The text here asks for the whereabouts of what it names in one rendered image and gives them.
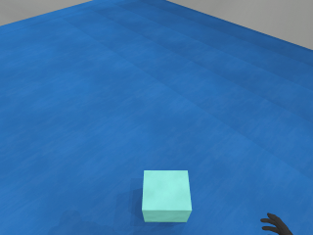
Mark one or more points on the robot right hand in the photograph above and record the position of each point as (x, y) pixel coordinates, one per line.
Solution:
(280, 228)

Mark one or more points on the carton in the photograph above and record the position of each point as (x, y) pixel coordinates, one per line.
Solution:
(166, 196)

